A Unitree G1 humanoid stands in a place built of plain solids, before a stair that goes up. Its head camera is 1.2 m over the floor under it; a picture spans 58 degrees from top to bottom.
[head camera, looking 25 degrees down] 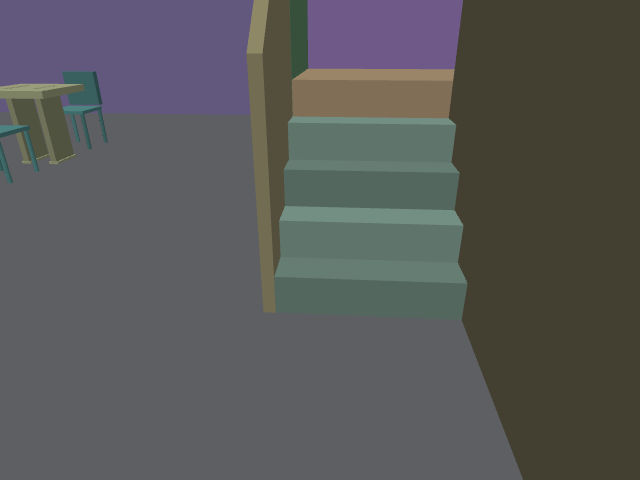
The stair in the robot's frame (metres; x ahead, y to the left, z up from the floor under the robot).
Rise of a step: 0.20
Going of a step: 0.20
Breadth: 0.88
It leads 4 degrees to the right of straight ahead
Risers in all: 5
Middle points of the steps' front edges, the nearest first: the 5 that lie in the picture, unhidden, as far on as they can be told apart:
1.71 -0.23 0.20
1.91 -0.24 0.40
2.11 -0.25 0.60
2.32 -0.27 0.79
2.52 -0.28 0.99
